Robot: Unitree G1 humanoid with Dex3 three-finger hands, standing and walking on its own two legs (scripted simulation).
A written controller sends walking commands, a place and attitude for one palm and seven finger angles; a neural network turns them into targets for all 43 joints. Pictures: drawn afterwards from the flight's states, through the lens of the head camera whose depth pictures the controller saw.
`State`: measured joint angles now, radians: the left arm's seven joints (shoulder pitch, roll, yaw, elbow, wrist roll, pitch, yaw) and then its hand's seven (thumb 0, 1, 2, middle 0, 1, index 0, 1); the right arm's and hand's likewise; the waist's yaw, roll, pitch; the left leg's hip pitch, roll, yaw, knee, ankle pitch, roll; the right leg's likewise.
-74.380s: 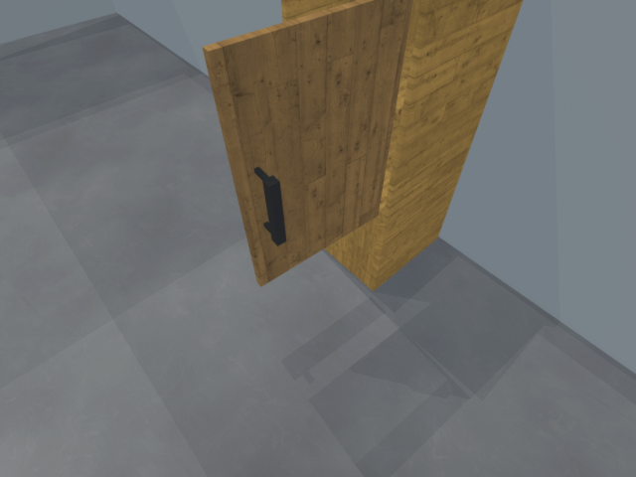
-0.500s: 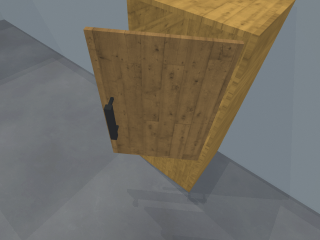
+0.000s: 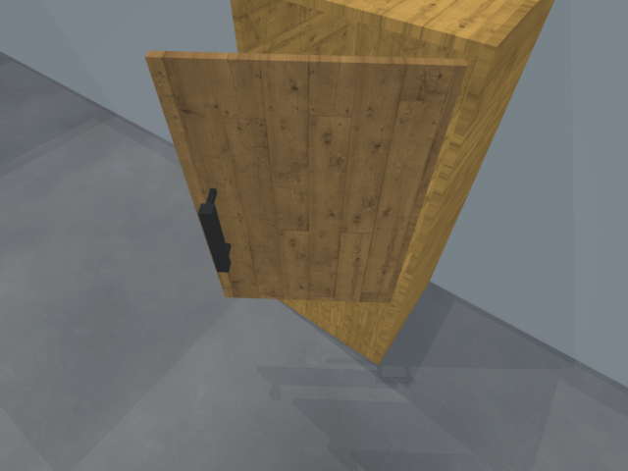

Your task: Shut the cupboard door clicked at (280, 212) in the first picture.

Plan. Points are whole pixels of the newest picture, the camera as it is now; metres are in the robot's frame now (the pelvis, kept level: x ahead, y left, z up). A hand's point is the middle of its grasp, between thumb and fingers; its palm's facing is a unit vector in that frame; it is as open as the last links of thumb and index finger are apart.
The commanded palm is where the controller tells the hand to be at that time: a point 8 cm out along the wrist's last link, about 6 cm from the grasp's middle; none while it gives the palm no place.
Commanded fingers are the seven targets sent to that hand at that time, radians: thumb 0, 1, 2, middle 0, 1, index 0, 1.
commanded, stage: look again from close up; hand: left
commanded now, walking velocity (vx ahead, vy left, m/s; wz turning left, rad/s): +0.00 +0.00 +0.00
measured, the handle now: (218, 232) +0.51 +0.21 -0.06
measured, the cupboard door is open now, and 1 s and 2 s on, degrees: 34 34 34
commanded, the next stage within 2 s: shuffle to correct the standing spot in 0.36 s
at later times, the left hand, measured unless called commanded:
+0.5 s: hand out of the picture +0.00 +0.13 -0.17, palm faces +0.00 -0.98 -0.20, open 7.4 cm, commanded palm none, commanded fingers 0.00 0.90 0.90 -0.20 -0.30 -0.20 -0.30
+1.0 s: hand out of the picture +0.07 +0.16 -0.18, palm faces +0.03 -0.97 -0.24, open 7.4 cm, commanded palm none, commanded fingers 0.00 0.90 0.90 -0.20 -0.30 -0.20 -0.30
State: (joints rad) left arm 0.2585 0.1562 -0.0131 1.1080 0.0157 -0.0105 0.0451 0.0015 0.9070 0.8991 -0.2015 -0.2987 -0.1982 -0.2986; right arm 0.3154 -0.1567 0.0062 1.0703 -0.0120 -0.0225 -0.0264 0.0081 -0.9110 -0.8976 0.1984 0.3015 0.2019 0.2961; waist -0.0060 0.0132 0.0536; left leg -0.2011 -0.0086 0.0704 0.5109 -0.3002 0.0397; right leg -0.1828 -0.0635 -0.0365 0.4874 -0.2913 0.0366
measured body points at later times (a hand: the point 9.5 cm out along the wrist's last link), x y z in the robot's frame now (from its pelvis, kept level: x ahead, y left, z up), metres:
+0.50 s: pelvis -0.01 -0.04 +0.00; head +0.01 -0.05 +0.45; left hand +0.00 +0.19 -0.15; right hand +0.00 -0.26 -0.16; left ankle -0.02 +0.09 -0.74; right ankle -0.02 -0.15 -0.74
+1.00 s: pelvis +0.06 -0.02 -0.01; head +0.10 -0.03 +0.44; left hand +0.07 +0.21 -0.16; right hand +0.04 -0.23 -0.17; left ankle -0.01 +0.09 -0.73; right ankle +0.00 -0.13 -0.74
